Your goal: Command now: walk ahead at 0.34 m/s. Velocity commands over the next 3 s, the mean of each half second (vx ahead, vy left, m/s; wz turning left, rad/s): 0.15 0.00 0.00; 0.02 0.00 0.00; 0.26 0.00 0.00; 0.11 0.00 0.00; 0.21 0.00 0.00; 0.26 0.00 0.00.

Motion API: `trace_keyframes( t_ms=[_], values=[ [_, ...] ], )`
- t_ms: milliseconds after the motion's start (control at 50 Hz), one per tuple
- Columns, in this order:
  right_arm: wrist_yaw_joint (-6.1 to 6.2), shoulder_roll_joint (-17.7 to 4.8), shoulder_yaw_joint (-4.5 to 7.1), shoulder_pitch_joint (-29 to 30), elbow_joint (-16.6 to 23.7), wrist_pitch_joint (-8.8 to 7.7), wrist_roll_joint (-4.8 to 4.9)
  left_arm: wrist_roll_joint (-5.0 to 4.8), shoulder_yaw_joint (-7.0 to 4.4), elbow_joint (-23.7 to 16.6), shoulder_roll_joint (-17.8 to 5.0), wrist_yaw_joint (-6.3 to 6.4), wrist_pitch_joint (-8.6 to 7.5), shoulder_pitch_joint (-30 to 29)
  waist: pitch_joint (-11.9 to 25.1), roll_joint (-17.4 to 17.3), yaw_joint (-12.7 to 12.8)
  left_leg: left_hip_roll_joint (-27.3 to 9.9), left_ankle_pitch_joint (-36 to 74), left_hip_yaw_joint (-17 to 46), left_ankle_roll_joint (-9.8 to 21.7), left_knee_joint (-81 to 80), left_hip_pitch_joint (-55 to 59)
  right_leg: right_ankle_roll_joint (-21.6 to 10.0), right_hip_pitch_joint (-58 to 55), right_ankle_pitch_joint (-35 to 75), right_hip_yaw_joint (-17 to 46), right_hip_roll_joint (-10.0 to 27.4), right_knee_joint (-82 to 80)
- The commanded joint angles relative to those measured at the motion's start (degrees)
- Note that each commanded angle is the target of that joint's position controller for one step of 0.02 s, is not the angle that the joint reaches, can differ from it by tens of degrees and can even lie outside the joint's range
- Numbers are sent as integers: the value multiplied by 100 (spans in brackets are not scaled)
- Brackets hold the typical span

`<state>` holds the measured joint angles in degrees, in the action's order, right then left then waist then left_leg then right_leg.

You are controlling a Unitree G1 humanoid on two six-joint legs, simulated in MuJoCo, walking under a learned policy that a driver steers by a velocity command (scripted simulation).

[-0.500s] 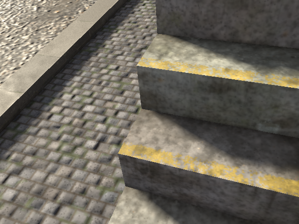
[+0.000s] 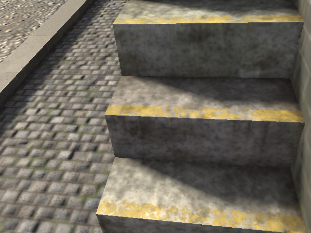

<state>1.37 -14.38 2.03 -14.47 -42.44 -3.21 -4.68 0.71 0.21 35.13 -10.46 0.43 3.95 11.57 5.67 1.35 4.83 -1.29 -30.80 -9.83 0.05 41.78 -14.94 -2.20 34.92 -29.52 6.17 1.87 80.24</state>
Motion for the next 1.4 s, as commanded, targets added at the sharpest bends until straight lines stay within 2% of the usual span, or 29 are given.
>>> trace_keyframes(
  t_ms=[20,40,60,80,100,120,160,340,400,440,460,480,500,520,540,560,580,600,620,660,720,760,820,880,940,1020,1180,1320,1400],
  values=[
    [8,-351,60,1082,541,272,282,-333,-230,131,-289,22,-167,810,-725,-221,585,-153,167,342,449,1559,-1960,-581,-2450,1501,-831,297,-4949],
    [-197,36,-64,531,417,363,96,-160,-194,559,-188,-38,-423,1193,-804,59,200,297,-526,632,207,4537,-2486,-666,-2189,1460,215,117,-5247],
    [-384,623,-151,-350,450,411,398,67,-96,245,-418,119,-431,774,-545,513,-540,674,475,1650,-331,5728,-2841,-695,-1875,3400,1458,820,-4525],
    [-396,-218,-201,-186,687,117,732,575,-300,99,-767,-558,-590,620,-64,1805,-239,15,747,2385,-461,5126,-3933,-1894,-1235,2771,2220,1523,-4748],
    [-397,256,-84,-42,706,469,394,-25,-273,-57,-691,71,-412,454,-550,450,-504,572,813,2210,-648,6210,-3204,-947,-1350,832,2944,1648,-5329],
    [-135,-692,-89,-118,561,106,819,320,-257,79,-808,-658,-561,33,106,583,-388,103,1200,2217,-748,6350,-4546,-1593,-1113,2793,1622,1322,-4073],
    [125,-1049,90,-390,309,102,688,373,-133,119,-473,-766,-723,-671,60,-32,-781,-204,3070,2497,-668,5944,-4171,-1167,441,843,1685,1187,-3990],
    [144,-1014,34,-248,106,326,543,106,-70,632,-355,-485,-1052,-20,608,401,-197,-237,1860,2271,-1095,5279,-4316,-922,-337,-97,1589,1385,-3771],
    [-353,-905,59,-2138,-612,150,575,-33,-27,-360,-389,-408,-1228,-2095,422,515,-1179,23,2776,1507,-844,5403,-1362,249,2239,-178,-584,417,-2608],
    [-476,-613,-122,-2207,-505,11,287,-140,190,-494,90,-145,-1214,-1302,106,-337,-836,-455,2644,1425,-585,2138,-2273,638,752,-178,-695,479,-1189],
    [-518,-460,-152,-2002,-700,36,136,-463,73,-359,-261,-119,-906,-934,-501,-41,-331,-136,2495,677,-396,363,-2317,543,638,-685,-532,577,-960],
    [-649,-537,-24,-2473,-955,245,-46,-654,43,-1041,-584,-156,-641,-1403,-727,343,-581,642,2521,-685,-26,-567,-1205,424,1753,-827,-1139,-71,-879],
    [-842,-239,-31,-2982,-1221,438,22,-568,31,-1277,-705,-269,-414,-1717,-948,80,-743,664,3471,-785,361,-928,-620,480,2368,-1078,-1137,35,-203],
    [-503,334,-59,-1332,-686,592,634,153,-63,-343,480,774,-16,-12,-561,-200,-175,-429,1884,373,850,-2889,-66,-245,923,618,-1222,97,389],
    [-420,491,-198,-1026,-362,644,328,329,-167,-162,490,1043,181,460,-251,-567,-158,-210,2316,927,796,-1960,-61,-179,1609,-476,-1144,-586,3662],
    [-405,-59,-280,-139,176,493,-94,-34,-112,-349,1092,917,282,192,-776,-515,590,-686,5523,2074,-93,-383,-897,192,2690,243,-248,-519,5584],
    [-286,-1075,55,-259,530,392,-56,-206,-38,-505,1110,825,270,298,-208,-528,518,-1959,4441,3057,24,-1694,-1084,496,2402,454,369,-340,5025],
    [-303,-1478,249,1065,1016,266,84,-112,2,-1119,912,825,157,-1115,-907,-1605,97,-2160,-570,4469,400,-3206,-2764,643,2524,1425,314,-324,4820],
    [-186,-694,12,1649,1012,310,212,38,-180,-970,220,838,127,-1737,-1714,-1375,-136,-1577,-1226,4109,588,-3374,-3009,762,2572,1594,278,-371,4864],
    [32,-326,-119,1843,1103,232,301,35,-361,-798,-403,698,118,-1196,-1753,-870,-67,-1564,-1094,3681,1041,-3036,-3246,719,1462,2609,90,-65,3440],
    [159,-278,-59,714,651,131,274,-4,-376,-10,3,521,184,-251,-882,-210,-403,-1289,486,2628,1199,-2135,-1738,525,381,2774,-382,-120,1854],
    [270,-199,10,165,294,208,176,-50,-391,340,-4,426,120,-40,-763,-1012,-434,-712,-18,1938,709,-1984,-699,438,-247,1703,-941,-125,-1945],
    [277,-126,134,-615,12,583,115,-272,-222,631,96,510,82,-189,-720,-2098,-1127,-1085,-7,2478,1101,-2439,722,286,-855,-898,-1172,-329,-5229],
    [-43,353,4,-415,9,464,550,-87,-65,886,101,652,-363,367,-1165,922,-1062,-245,1383,1251,425,-1135,-1005,-301,-1753,1019,941,891,-6355],
    [-140,255,23,-151,-155,447,515,2,-85,723,-90,588,-451,322,-929,724,-607,-124,1265,1280,282,519,-615,-1090,-1023,-782,1809,1572,-7030],
    [-208,373,-81,-87,-348,442,423,-38,-146,906,-361,593,-402,737,-988,499,-469,232,1247,730,147,-1816,-531,-496,-2068,566,481,726,-6394],
    [-97,8,21,-1220,-882,358,304,-81,-372,1002,-756,476,-330,797,-714,584,-580,281,555,546,425,-1301,68,-602,-1335,-1268,500,663,-5927],
    [9,-368,118,-1463,-796,363,301,-102,-235,737,-342,373,-359,141,-816,-1178,-703,-1095,-513,2592,1180,-2869,144,74,-914,470,-814,-257,-3830],
    [-17,-355,111,-655,-667,342,281,-67,-224,954,-361,399,-408,988,-751,-774,-70,-657,174,1981,1024,-2198,-1250,-231,-2781,463,-798,-169,-4610]
  ],
)
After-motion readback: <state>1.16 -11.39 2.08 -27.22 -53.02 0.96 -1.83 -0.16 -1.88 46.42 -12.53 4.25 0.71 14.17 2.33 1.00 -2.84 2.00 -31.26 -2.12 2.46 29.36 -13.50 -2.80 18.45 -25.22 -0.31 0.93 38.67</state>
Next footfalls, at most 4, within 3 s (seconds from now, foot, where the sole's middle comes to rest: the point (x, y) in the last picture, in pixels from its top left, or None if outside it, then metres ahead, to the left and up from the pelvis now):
0.04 right None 0.01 -0.12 -0.73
0.54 left None -0.11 0.20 -0.94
0.86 right None -0.20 -0.03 -0.94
2.94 right None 0.06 -0.17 -0.73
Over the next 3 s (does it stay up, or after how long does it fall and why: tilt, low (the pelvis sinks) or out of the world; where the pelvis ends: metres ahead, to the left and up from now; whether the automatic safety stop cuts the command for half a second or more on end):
stays up -0.06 -0.03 -0.11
